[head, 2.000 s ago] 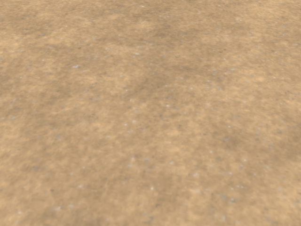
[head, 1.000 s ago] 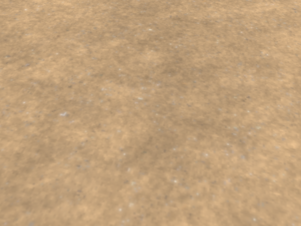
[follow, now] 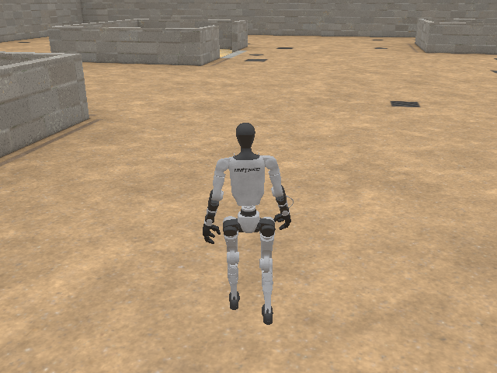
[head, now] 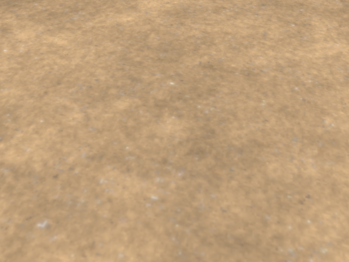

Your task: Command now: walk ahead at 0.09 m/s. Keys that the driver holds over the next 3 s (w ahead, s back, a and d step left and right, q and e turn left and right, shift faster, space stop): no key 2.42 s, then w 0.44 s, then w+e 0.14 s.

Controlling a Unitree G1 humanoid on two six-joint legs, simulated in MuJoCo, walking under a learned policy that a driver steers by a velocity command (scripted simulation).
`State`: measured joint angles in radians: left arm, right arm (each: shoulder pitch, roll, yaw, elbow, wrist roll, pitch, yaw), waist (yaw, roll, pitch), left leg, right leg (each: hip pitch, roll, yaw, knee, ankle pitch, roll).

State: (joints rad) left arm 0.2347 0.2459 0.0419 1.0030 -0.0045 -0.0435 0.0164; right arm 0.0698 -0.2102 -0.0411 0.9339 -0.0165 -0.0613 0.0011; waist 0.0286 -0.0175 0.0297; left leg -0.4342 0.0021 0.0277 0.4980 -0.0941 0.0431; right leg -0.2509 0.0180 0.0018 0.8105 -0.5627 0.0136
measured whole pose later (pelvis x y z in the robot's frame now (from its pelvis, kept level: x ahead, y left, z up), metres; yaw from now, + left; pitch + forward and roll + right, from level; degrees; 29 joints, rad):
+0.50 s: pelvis +0.05 -0.02 +0.01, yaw +0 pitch -1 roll +0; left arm 0.27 0.19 0.03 1.09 0.01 -0.02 0.03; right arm 0.15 -0.21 -0.04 1.05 0.00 0.00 -0.03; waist 0.00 0.01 0.03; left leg -0.31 0.01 0.02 0.49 -0.18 0.01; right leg -0.18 -0.02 -0.02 0.51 -0.32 0.01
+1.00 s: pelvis +0.07 -0.03 +0.01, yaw +1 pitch -1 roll +0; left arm 0.28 0.18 0.02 1.10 0.00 -0.01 0.04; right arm 0.13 -0.20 -0.04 1.11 0.00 0.02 -0.04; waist 0.00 0.00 0.04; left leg -0.28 0.02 0.01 0.50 -0.21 0.00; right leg -0.13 -0.01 -0.03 0.49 -0.34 0.00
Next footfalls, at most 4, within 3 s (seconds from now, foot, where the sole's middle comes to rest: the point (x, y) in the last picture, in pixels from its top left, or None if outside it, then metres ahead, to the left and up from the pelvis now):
0.20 right None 0.06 -0.14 -0.77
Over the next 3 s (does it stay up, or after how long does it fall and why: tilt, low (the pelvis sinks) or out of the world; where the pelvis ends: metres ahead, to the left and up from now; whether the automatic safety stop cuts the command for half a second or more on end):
stays up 0.25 0.02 0.01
